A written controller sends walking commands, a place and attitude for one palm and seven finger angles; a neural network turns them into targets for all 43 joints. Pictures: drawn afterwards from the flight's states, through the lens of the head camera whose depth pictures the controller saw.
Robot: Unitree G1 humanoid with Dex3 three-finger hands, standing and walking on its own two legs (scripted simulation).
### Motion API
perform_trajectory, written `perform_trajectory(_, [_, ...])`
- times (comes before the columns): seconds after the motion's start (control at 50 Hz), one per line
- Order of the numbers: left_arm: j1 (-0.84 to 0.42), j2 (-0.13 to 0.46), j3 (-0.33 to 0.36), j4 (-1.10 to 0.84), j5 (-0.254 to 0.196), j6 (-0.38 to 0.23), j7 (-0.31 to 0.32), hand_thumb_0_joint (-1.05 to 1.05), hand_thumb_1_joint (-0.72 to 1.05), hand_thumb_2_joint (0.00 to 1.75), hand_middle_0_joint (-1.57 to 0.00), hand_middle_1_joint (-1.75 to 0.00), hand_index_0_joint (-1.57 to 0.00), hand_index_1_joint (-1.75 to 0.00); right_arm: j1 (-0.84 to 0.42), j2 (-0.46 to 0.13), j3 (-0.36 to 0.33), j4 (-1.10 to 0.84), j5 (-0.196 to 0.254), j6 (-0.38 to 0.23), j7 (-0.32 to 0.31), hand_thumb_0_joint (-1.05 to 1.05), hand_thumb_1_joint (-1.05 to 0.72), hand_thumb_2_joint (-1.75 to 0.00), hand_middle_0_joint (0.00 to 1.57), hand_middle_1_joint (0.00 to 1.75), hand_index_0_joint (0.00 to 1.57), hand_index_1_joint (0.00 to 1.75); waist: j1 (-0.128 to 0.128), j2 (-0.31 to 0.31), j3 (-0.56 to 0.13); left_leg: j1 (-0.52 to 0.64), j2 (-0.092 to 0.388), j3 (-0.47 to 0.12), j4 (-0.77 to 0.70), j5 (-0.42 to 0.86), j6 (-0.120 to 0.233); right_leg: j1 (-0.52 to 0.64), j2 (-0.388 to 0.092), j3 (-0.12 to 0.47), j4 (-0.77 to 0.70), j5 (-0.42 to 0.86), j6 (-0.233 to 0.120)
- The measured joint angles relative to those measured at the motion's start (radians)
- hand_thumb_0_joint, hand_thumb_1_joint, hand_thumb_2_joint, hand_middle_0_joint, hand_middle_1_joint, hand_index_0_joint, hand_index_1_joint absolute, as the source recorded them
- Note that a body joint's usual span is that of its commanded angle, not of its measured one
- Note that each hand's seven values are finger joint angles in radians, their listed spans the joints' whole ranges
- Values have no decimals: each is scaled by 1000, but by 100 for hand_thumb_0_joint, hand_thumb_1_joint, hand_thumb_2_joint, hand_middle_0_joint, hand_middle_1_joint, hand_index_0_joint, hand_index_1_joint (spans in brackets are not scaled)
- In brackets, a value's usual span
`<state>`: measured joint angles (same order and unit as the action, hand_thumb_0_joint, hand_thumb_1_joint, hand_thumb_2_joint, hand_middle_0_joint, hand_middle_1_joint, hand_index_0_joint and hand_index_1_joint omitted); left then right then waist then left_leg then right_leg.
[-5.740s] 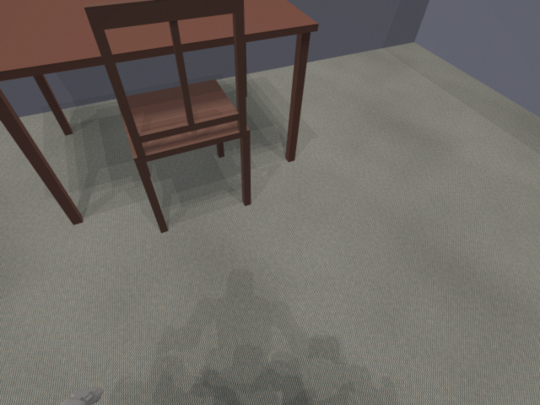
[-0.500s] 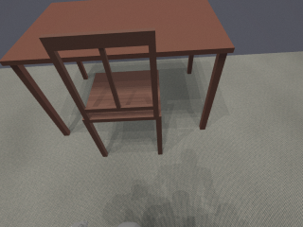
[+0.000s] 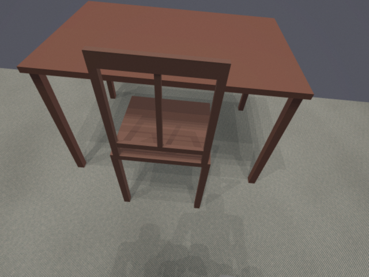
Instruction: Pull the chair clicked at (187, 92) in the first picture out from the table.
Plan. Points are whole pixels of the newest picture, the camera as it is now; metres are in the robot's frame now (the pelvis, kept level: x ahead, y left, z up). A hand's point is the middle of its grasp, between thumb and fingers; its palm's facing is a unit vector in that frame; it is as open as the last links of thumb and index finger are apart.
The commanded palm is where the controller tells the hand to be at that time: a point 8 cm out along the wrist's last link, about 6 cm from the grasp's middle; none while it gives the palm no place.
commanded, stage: take the last steps up to it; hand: left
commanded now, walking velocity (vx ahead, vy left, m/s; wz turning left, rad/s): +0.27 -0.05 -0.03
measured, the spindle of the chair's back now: (159, 114) +0.64 +0.13 -0.07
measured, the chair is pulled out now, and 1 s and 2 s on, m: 0.00 0.00 0.00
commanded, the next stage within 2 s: come to a stop and stand still in 0.30 s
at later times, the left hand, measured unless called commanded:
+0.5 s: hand (138, 252) +0.21 +0.13 -0.17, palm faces +0.04 -0.98 -0.21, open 7.2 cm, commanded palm none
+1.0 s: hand (131, 275) +0.16 +0.14 -0.18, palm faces +0.01 -0.96 -0.28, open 7.4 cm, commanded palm none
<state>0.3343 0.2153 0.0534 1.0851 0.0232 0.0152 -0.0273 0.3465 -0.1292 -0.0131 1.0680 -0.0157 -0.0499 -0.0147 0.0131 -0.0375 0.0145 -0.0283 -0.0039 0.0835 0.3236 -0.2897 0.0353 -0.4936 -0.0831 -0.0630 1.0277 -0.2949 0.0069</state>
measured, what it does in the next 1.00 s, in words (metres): walks ahead: right foot, then left foot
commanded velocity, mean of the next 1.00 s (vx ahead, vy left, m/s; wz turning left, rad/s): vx -0.02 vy -0.01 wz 0.01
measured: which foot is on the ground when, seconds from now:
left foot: down 0.00-0.24, up 0.26-0.58, down 0.60-1.00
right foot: up 0.00-0.22, down 0.24-1.00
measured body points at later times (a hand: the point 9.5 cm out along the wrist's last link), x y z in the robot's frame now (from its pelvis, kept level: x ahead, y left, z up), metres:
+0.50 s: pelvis +0.16 -0.05 -0.01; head +0.17 -0.05 +0.44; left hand +0.21 +0.18 -0.15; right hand +0.19 -0.28 -0.16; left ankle +0.18 +0.08 -0.70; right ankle +0.18 -0.13 -0.74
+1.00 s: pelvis +0.16 -0.06 -0.01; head +0.18 -0.08 +0.43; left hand +0.16 +0.19 -0.16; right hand +0.25 -0.28 -0.17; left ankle +0.21 +0.08 -0.74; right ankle +0.14 -0.15 -0.74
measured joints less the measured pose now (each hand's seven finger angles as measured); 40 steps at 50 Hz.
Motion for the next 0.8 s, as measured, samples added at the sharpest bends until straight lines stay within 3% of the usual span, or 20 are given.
perform_trajectory(0.1, [-79,-18,0,-28,-3,-4,2,1,91,90,-20,-30,-20,-30,61,22,-1,53,-2,-3,-4,0,-91,-90,20,30,20,30,-18,8,19,77,-7,4,-51,-22,-12,-46,-14,-7,-134,55,2])
perform_trajectory(0.2, [-158,-40,-2,-60,-6,-16,2,1,91,90,-20,-30,-20,-30,98,20,-9,90,-8,4,-5,0,-91,-90,20,30,20,30,-53,32,46,120,13,8,10,-117,-42,15,15,-39,-343,64,-36])
perform_trajectory(0.24, [-175,-42,-2,-77,-3,-44,2,1,91,90,-20,-30,-20,-30,115,19,-12,104,-2,9,-3,0,-91,-90,20,30,20,30,-53,38,50,84,32,4,152,-195,-46,74,34,-50,-416,109,-61])
perform_trajectory(0.28, [-192,-53,-1,-85,-6,-70,9,0,91,90,-20,-30,-20,-30,95,11,-16,112,9,23,-1,0,-91,-90,20,30,20,30,-46,56,66,-49,44,-37,488,-247,-19,76,49,-66,-364,75,-76])
perform_trajectory(0.32, [-188,-64,-5,-87,-11,-73,17,0,91,90,-20,-30,-20,-30,65,-1,-25,102,11,35,0,0,-91,-90,20,30,20,30,-41,63,66,-188,39,-66,766,-221,-1,113,61,-78,-382,53,-80])
perform_trajectory(0.36, [-172,-75,-8,-78,-11,-69,28,0,91,90,-20,-30,-20,-30,28,-15,-32,79,5,39,1,0,-91,-90,20,30,20,30,-39,70,54,-299,51,-65,870,-156,3,160,74,-86,-446,67,-75])
perform_trajectory(0.4, [-154,-71,3,-71,-12,-68,46,-1,93,90,-20,-30,-20,-30,-8,-24,-38,47,0,40,1,0,-91,-90,19,30,20,30,-41,71,35,-376,69,-56,838,-117,-7,200,83,-93,-509,84,-78])
perform_trajectory(0.46, [-131,-59,-4,-54,-6,-58,48,-1,94,90,-20,-30,-20,-30,-64,-29,-36,5,-2,40,0,0,-91,-90,19,30,20,30,-39,67,14,-424,88,-37,676,-72,-29,245,93,-95,-579,100,-79])
perform_trajectory(0.54, [-111,-61,-19,-32,-5,-41,48,-1,94,90,-20,-30,-20,-30,-129,-43,-29,-15,4,42,-11,0,-94,-90,19,30,20,30,-14,68,11,-383,81,-40,423,-19,-55,282,105,-83,-601,91,-69])
perform_trajectory(0.6, [-95,-66,-26,-20,-9,-23,49,0,93,90,-20,-30,-20,-30,-155,-47,-22,-20,9,45,-9,0,-94,-90,19,30,20,30,-1,70,14,-296,75,-44,232,111,-58,289,112,-80,-550,46,-54])
perform_trajectory(0.7, [-93,-49,-26,-19,-16,12,57,0,92,90,-20,-30,-20,-30,-190,-7,-9,-23,8,57,-14,0,-93,-90,19,30,20,30,25,-5,36,-250,26,-9,184,90,-17,280,61,-45,-486,-13,-23])
perform_trajectory(0.8, [-85,-45,-25,-29,-14,24,55,0,91,90,-20,-30,-20,-30,-236,1,-11,-40,3,70,-17,0,-92,-90,20,30,20,30,29,5,58,-256,15,5,148,119,-10,237,52,12,-360,-126,-8])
